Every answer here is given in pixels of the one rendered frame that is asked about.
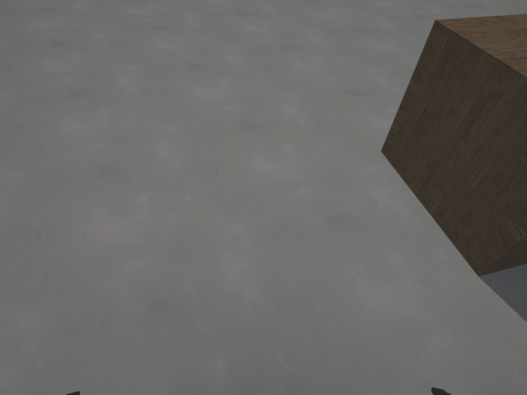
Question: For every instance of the pedestal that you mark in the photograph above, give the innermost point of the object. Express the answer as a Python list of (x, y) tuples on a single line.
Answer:
[(459, 138)]

